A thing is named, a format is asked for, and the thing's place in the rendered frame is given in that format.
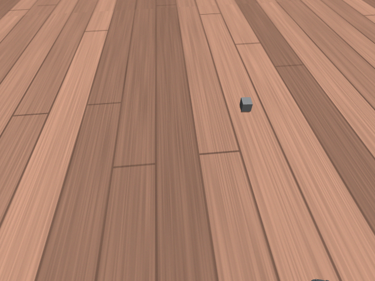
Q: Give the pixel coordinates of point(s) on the small box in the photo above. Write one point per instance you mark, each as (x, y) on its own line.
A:
(246, 104)

